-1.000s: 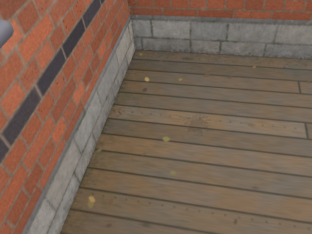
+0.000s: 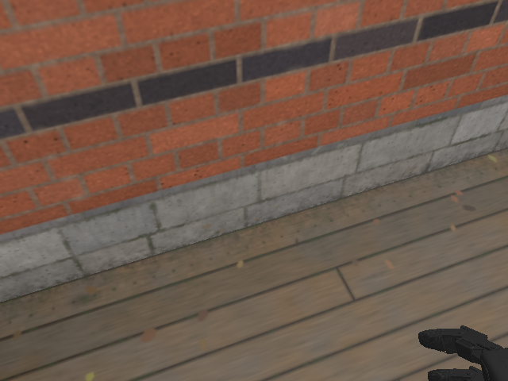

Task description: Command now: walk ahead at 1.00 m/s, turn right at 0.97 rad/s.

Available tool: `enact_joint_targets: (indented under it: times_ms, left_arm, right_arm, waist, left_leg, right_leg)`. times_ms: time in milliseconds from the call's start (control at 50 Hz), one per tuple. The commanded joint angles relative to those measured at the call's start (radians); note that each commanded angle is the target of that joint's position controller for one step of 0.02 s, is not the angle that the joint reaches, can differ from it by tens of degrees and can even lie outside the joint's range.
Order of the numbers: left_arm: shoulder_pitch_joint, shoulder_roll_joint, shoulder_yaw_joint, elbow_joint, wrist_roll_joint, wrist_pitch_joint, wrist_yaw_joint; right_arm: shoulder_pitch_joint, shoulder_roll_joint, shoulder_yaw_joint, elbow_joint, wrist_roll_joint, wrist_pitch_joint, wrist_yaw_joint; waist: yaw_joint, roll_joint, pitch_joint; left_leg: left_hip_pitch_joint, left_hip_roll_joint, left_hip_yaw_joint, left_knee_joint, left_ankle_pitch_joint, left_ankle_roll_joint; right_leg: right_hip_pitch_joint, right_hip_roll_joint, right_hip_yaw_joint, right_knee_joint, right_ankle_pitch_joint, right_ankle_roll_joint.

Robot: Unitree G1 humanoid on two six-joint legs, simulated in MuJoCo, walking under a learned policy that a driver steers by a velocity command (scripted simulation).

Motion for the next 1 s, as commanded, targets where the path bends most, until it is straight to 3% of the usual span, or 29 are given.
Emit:
enact_joint_targets:
  times_ms: [20, 60, 80, 100, 120, 140, 160, 180, 240, 300, 320, 340, 380, 460, 480, 500, 520, 540, 580, 640, 680, 800, 840, 880, 900, 920, 940, 960, 1000]
  left_arm:
    - [-0.048, 0.211, 0.050, -0.058, 0.004, -0.010, 0.011]
    - [-0.127, 0.274, 0.060, -0.073, 0.028, -0.013, 0.018]
    - [-0.171, 0.289, 0.064, -0.075, 0.032, -0.021, 0.011]
    - [-0.205, 0.194, 0.040, -0.094, 0.038, -0.038, 0.014]
    - [-0.111, 0.006, -0.011, -0.134, 0.001, -0.034, 0.012]
    - [-0.121, 0.064, -0.022, -0.150, -0.003, -0.023, 0.015]
    - [-0.189, 0.133, -0.014, -0.128, 0.015, -0.003, 0.005]
    - [-0.233, 0.135, -0.009, -0.137, 0.034, 0.009, -0.010]
    - [-0.338, 0.074, -0.024, -0.195, 0.040, 0.045, -0.035]
    - [-0.399, 0.017, -0.053, -0.283, 0.044, 0.053, -0.050]
    - [-0.367, -0.006, -0.056, -0.297, -0.079, 0.029, -0.039]
    - [-0.393, 0.020, -0.057, -0.302, -0.077, 0.016, -0.049]
    - [-0.393, 0.040, -0.040, -0.307, -0.030, 0.018, -0.066]
    - [-0.063, 0.188, 0.047, -0.248, 0.003, 0.062, -0.043]
    - [-0.033, 0.217, 0.061, -0.227, -0.020, 0.084, -0.012]
    - [-0.116, 0.318, 0.062, -0.296, 0.004, 0.079, 0.014]
    - [-0.168, 0.312, 0.059, -0.374, 0.052, 0.071, 0.004]
    - [-0.275, 0.273, 0.055, -0.432, 0.033, 0.068, 0.004]
    - [-0.368, 0.156, 0.018, -0.433, -0.020, 0.055, 0.014]
    - [-0.350, 0.121, -0.001, -0.408, 0.006, 0.062, 0.032]
    - [-0.315, 0.120, 0.001, -0.376, 0.005, 0.071, 0.054]
    - [-0.331, 0.090, -0.006, -0.382, 0.022, 0.124, 0.073]
    - [-0.309, 0.070, -0.007, -0.374, -0.008, 0.128, 0.064]
    - [-0.294, 0.053, -0.010, -0.357, -0.028, 0.120, 0.063]
    - [-0.243, 0.021, -0.017, -0.349, -0.013, 0.116, 0.067]
    - [-0.121, 0.009, -0.016, -0.337, 0.009, 0.102, 0.054]
    - [-0.147, 0.062, 0.001, -0.351, 0.004, 0.099, 0.049]
    - [-0.229, 0.123, 0.022, -0.366, -0.010, 0.101, 0.049]
    - [-0.261, 0.111, 0.031, -0.361, -0.012, 0.119, 0.046]
  right_arm:
    - [-0.088, -0.124, -0.034, -0.077, 0.029, -0.002, -0.010]
    - [0.093, -0.220, -0.071, -0.037, 0.039, -0.004, -0.037]
    - [0.336, -0.262, -0.091, 0.015, 0.032, -0.008, -0.054]
    - [0.583, -0.335, -0.121, 0.055, 0.006, -0.016, -0.076]
    - [0.561, -0.383, -0.125, 0.055, -0.041, -0.014, -0.078]
    - [0.371, -0.305, -0.120, 0.032, -0.037, -0.007, -0.070]
    - [0.284, -0.217, -0.108, 0.019, -0.023, -0.010, -0.065]
    - [0.305, -0.174, -0.100, 0.044, -0.021, -0.014, -0.061]
    - [0.398, -0.064, -0.062, 0.153, -0.016, -0.043, -0.047]
    - [0.347, -0.091, -0.069, 0.188, 0.021, -0.074, -0.020]
    - [0.186, -0.176, -0.091, 0.132, 0.030, -0.049, -0.045]
    - [0.155, -0.191, -0.094, 0.113, 0.027, -0.039, -0.061]
    - [0.207, -0.205, -0.098, 0.124, 0.040, -0.044, -0.090]
    - [0.146, -0.298, -0.134, 0.068, 0.089, -0.022, -0.081]
    - [0.180, -0.206, -0.109, 0.069, 0.058, -0.011, -0.076]
    - [0.284, -0.110, -0.075, 0.037, -0.019, -0.010, -0.068]
    - [0.385, -0.181, -0.072, 0.018, 0.014, -0.028, -0.050]
    - [0.361, -0.232, -0.084, 0.024, 0.023, -0.030, -0.048]
    - [0.302, -0.236, -0.102, 0.039, 0.023, -0.003, -0.072]
    - [0.280, -0.204, -0.098, 0.019, -0.004, 0.032, -0.075]
    - [0.250, -0.152, -0.088, 0.016, 0.007, 0.031, -0.073]
    - [0.146, -0.106, -0.065, -0.006, 0.026, 0.049, -0.052]
    - [0.155, -0.128, -0.075, 0.005, 0.032, 0.041, -0.051]
    - [0.172, -0.148, -0.090, 0.013, 0.010, 0.023, -0.047]
    - [0.155, -0.197, -0.103, 0.007, -0.004, 0.008, -0.048]
    - [0.143, -0.230, -0.110, 0.015, -0.015, 0.009, -0.053]
    - [0.191, -0.200, -0.116, 0.051, 0.001, 0.017, -0.062]
    - [0.202, -0.191, -0.119, 0.060, 0.019, 0.016, -0.063]
    - [0.202, -0.205, -0.129, 0.079, 0.045, 0.017, -0.069]
  waist:
    - [-0.049, -0.045, 0.031]
    - [-0.169, -0.048, -0.085]
    - [-0.308, -0.026, -0.184]
    - [-0.410, 0.072, -0.321]
    - [-0.291, 0.453, -0.409]
    - [-0.203, 0.425, -0.298]
    - [-0.204, 0.219, -0.192]
    - [-0.214, 0.087, -0.145]
    - [-0.193, 0.093, -0.008]
    - [-0.114, 0.143, 0.006]
    - [-0.090, 0.182, 0.040]
    - [-0.089, 0.112, 0.046]
    - [-0.063, 0.059, -0.012]
    - [0.112, 0.090, -0.166]
    - [0.083, -0.077, -0.136]
    - [-0.052, -0.311, -0.172]
    - [-0.042, -0.213, -0.494]
    - [-0.073, -0.009, -0.443]
    - [-0.149, 0.122, -0.201]
    - [-0.174, 0.045, -0.126]
    - [-0.158, 0.016, -0.163]
    - [-0.106, -0.091, -0.174]
    - [-0.092, -0.105, -0.123]
    - [-0.123, -0.113, -0.096]
    - [-0.111, -0.021, -0.131]
    - [-0.040, 0.180, -0.162]
    - [-0.085, 0.291, -0.194]
    - [-0.129, 0.242, -0.182]
    - [-0.131, 0.131, -0.151]
  left_leg:
    - [0.314, -0.097, 0.060, -0.102, 0.025, 0.002]
    - [0.554, -0.147, 0.066, -0.111, -0.153, 0.000]
    - [0.806, -0.120, 0.067, -0.102, -0.221, 0.013]
    - [1.058, 0.046, -0.115, -0.091, -0.557, 0.042]
    - [1.201, 0.309, -0.586, -0.313, -0.939, 0.102]
    - [1.019, 0.319, -0.791, -0.457, -1.014, 0.122]
    - [0.881, 0.289, -0.607, -0.414, -0.926, 0.126]
    - [0.802, 0.254, -0.443, -0.388, -0.746, 0.132]
    - [0.706, 0.191, -0.119, -0.389, -0.059, 0.112]
    - [0.603, 0.144, 0.125, -0.401, 0.420, 0.081]
    - [0.574, 0.116, 0.175, -0.428, 0.387, 0.078]
    - [0.509, 0.107, 0.212, -0.434, 0.375, 0.064]
    - [0.446, 0.066, 0.285, -0.379, 0.416, 0.046]
    - [0.368, 0.070, 0.270, 0.112, 0.627, 0.023]
    - [0.157, -0.026, 0.260, 0.419, -0.119, -0.034]
    - [-0.055, -0.173, 0.208, 0.842, -0.682, -0.080]
    - [-0.138, -0.194, -0.052, 1.031, -0.635, -0.057]
    - [-0.117, -0.136, -0.108, 0.943, -0.541, -0.021]
    - [-0.072, -0.069, -0.093, 0.765, -0.442, -0.045]
    - [0.086, -0.057, -0.031, 0.598, -0.415, -0.081]
    - [0.139, -0.075, 0.016, 0.474, -0.357, -0.102]
    - [0.302, -0.096, 0.023, 0.189, -0.187, -0.102]
    - [0.318, -0.072, -0.009, 0.047, -0.209, -0.074]
    - [0.404, -0.062, -0.003, -0.220, -0.069, -0.026]
    - [0.511, 0.027, -0.055, -0.255, 0.176, -0.003]
    - [0.648, 0.193, -0.199, -0.207, 0.505, 0.146]
    - [0.614, 0.330, -0.407, -0.271, 0.441, 0.316]
    - [0.597, 0.335, -0.443, -0.290, 0.355, 0.346]
    - [0.603, 0.266, -0.341, -0.291, 0.213, 0.284]
  right_leg:
    - [-0.229, -0.217, 0.197, -0.025, 0.595, -0.035]
    - [-0.199, -0.200, 0.206, 0.176, 0.843, 0.007]
    - [-0.281, -0.166, 0.173, 0.437, 0.885, 0.038]
    - [-0.440, -0.099, 0.109, 0.781, 0.675, 0.054]
    - [-0.728, 0.031, 0.012, 1.058, -0.236, 0.070]
    - [-0.814, -0.065, -0.058, 1.098, -0.117, 0.062]
    - [-0.797, -0.154, -0.091, 1.050, -0.007, 0.067]
    - [-0.792, -0.196, -0.136, 1.016, 0.032, 0.076]
    - [-0.804, -0.252, -0.154, 0.954, 0.060, 0.113]
    - [-0.734, -0.236, -0.206, 0.742, 0.142, 0.129]
    - [-0.741, -0.249, -0.231, 0.685, 0.167, 0.147]
    - [-0.657, -0.245, -0.263, 0.572, 0.280, 0.145]
    - [-0.414, -0.166, -0.335, 0.398, 0.469, 0.148]
    - [0.040, -0.087, -0.294, 0.349, 0.421, 0.037]
    - [0.183, -0.120, -0.187, 0.242, 0.529, -0.022]
    - [0.274, -0.322, 0.165, 0.286, 1.127, -0.160]
    - [0.387, -0.514, 0.550, 0.123, 0.802, -0.350]
    - [0.244, -0.488, 0.566, 0.056, 0.452, -0.300]
    - [-0.081, -0.382, 0.414, 0.011, 0.293, -0.184]
    - [-0.351, -0.305, 0.199, 0.052, 0.753, -0.163]
    - [-0.377, -0.248, 0.087, 0.111, 0.915, -0.130]
    - [-0.441, -0.211, 0.094, 0.134, 0.553, -0.054]
    - [-0.378, -0.235, 0.174, 0.144, 0.379, -0.038]
    - [-0.315, -0.204, 0.180, 0.229, 0.316, 0.017]
    - [-0.334, -0.148, 0.135, 0.333, 0.215, 0.083]
    - [-0.450, -0.056, 0.034, 0.433, -0.081, 0.140]
    - [-0.489, -0.062, 0.003, 0.537, -0.198, 0.192]
    - [-0.512, -0.091, 0.012, 0.691, -0.247, 0.212]
    - [-0.583, -0.084, 0.002, 0.856, -0.228, 0.238]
